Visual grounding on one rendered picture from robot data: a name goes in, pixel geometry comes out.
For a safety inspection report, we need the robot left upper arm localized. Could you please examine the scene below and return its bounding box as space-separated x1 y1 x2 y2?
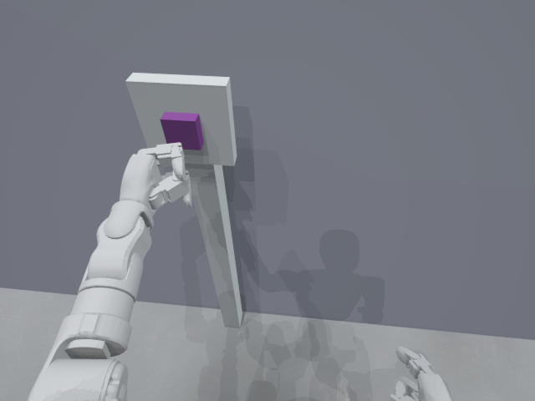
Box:
33 358 128 401

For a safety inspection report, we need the left robot hand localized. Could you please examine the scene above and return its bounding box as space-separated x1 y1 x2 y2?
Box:
120 142 192 217

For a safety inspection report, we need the robot left forearm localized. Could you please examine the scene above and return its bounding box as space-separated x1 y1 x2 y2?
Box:
28 200 154 401

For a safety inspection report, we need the panel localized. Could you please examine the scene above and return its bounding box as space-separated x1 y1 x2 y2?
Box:
125 73 242 328

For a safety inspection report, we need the button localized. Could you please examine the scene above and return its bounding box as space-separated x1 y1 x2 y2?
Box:
160 112 204 150

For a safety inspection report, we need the right robot hand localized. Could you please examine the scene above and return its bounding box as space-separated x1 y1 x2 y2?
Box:
390 346 452 401

